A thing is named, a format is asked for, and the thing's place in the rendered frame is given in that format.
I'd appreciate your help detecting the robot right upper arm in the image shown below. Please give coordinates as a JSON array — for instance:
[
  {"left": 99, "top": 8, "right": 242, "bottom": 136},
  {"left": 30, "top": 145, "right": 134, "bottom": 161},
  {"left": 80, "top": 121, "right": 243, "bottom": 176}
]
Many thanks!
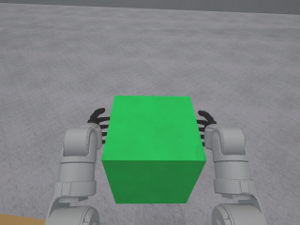
[{"left": 211, "top": 203, "right": 267, "bottom": 225}]

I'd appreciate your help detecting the carton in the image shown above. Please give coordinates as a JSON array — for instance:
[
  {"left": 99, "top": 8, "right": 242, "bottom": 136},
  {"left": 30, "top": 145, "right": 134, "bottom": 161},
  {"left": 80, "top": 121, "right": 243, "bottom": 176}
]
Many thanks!
[{"left": 101, "top": 96, "right": 207, "bottom": 204}]

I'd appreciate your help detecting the right robot hand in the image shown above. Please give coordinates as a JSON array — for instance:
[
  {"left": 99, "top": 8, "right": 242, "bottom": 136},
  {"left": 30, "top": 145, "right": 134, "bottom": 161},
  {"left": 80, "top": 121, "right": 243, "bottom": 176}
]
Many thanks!
[{"left": 196, "top": 111, "right": 217, "bottom": 147}]

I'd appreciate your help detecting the robot left upper arm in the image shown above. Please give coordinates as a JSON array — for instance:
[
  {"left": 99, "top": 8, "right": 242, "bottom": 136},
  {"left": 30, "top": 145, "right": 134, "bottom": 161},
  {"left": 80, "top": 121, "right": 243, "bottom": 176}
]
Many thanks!
[{"left": 46, "top": 205, "right": 99, "bottom": 225}]

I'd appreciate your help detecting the robot right forearm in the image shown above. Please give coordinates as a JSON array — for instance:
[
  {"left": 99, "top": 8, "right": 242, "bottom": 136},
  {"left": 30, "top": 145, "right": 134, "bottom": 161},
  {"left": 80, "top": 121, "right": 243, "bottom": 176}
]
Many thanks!
[{"left": 204, "top": 124, "right": 268, "bottom": 225}]

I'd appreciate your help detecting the left robot hand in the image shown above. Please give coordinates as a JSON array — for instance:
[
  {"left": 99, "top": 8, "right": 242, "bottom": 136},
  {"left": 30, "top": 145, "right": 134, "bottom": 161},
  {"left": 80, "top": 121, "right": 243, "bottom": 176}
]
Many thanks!
[{"left": 87, "top": 108, "right": 111, "bottom": 144}]

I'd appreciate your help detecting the robot left forearm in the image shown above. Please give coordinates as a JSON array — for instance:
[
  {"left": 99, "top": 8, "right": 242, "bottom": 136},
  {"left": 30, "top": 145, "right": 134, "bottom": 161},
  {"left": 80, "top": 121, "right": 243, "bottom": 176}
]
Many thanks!
[{"left": 44, "top": 123, "right": 102, "bottom": 225}]

